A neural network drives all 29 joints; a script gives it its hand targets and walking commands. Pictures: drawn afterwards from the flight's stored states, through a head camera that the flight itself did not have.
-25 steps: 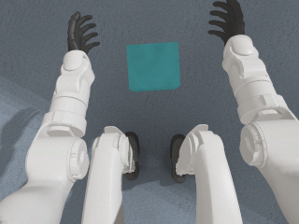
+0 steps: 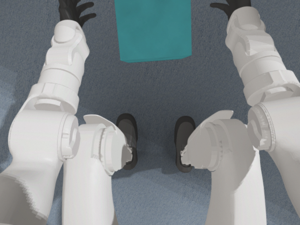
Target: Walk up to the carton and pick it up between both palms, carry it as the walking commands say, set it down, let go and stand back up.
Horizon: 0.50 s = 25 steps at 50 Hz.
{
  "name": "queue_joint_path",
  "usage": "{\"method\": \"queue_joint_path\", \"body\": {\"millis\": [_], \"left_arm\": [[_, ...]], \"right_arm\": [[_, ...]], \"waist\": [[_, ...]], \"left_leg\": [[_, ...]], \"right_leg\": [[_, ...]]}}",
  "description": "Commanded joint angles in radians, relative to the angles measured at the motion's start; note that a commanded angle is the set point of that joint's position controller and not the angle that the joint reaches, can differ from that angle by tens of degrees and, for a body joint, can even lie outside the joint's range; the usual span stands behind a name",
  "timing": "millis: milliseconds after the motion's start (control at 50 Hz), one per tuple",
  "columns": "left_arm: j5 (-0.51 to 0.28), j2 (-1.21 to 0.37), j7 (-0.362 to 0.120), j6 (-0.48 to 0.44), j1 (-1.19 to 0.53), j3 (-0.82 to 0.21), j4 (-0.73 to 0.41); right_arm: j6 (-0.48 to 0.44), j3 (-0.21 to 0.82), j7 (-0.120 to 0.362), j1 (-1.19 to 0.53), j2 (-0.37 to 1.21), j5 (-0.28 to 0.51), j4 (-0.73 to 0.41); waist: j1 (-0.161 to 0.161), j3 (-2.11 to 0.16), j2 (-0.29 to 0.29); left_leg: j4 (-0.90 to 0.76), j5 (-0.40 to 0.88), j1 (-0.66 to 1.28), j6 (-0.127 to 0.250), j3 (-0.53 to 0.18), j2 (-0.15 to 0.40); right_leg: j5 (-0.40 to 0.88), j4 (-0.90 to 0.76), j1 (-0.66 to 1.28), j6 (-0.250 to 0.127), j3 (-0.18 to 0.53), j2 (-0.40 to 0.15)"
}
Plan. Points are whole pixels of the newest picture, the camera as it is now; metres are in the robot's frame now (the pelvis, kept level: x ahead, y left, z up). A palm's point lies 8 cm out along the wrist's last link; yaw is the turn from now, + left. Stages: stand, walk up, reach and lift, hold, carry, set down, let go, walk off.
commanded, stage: reach and lift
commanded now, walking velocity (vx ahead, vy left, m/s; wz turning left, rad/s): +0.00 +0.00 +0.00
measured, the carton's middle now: (153, 32) +0.51 +0.00 -0.30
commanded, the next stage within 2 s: none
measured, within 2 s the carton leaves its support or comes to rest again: leaves its support in 1.50 s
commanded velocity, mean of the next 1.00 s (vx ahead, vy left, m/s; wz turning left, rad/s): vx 0.00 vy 0.00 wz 0.00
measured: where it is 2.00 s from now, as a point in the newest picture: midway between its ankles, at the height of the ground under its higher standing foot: (154, 151)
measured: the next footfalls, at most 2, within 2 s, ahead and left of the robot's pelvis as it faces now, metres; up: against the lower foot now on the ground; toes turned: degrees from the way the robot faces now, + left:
none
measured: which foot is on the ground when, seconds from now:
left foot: down 0.00-1.00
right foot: down 0.00-1.00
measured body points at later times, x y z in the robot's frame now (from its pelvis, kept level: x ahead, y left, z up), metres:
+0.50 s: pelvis +0.00 +0.01 -0.03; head +0.38 -0.01 +0.21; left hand +0.54 +0.17 -0.23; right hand +0.54 -0.17 -0.23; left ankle +0.12 +0.11 -0.35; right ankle +0.11 -0.10 -0.35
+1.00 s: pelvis +0.00 +0.01 -0.02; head +0.38 -0.01 +0.20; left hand +0.55 +0.14 -0.23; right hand +0.55 -0.14 -0.23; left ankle +0.12 +0.11 -0.35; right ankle +0.11 -0.10 -0.35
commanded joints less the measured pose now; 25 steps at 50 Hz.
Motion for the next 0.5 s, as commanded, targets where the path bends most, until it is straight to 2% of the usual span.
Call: {"method": "queue_joint_path", "body": {"millis": [0, 80, 260, 480], "left_arm": [[-0.021, 0.054, -0.006, -0.031, -0.201, -0.009, -0.038], [-0.024, 0.041, -0.022, -0.038, -0.208, -0.016, 0.039], [-0.071, 0.030, -0.016, -0.066, -0.183, -0.063, 0.045], [-0.050, 0.019, -0.020, -0.074, -0.184, -0.032, 0.054]], "right_arm": [[-0.027, 0.017, 0.007, -0.258, -0.090, 0.015, -0.049], [-0.041, 0.032, 0.016, -0.276, -0.104, 0.020, -0.023], [-0.054, 0.092, 0.027, -0.235, -0.054, 0.079, -0.014], [-0.057, 0.061, 0.024, -0.236, -0.044, 0.034, 0.000]], "waist": [[-0.007, -1.095, -0.038], [-0.015, -0.995, -0.045], [0.010, -1.109, -0.039], [0.008, -1.009, -0.047]], "left_leg": [[-0.089, 0.274, 0.559, -0.062, -0.088, -0.077], [-0.054, 0.257, 0.496, -0.060, -0.103, -0.070], [-0.005, 0.357, 0.562, -0.056, -0.095, -0.068], [-0.027, 0.322, 0.483, -0.056, -0.096, -0.076]], "right_leg": [[0.312, -0.153, 0.555, 0.067, 0.131, 0.064], [0.295, -0.120, 0.506, 0.067, 0.137, 0.057], [0.368, -0.069, 0.545, 0.067, 0.128, 0.058], [0.342, -0.085, 0.484, 0.067, 0.133, 0.066]]}}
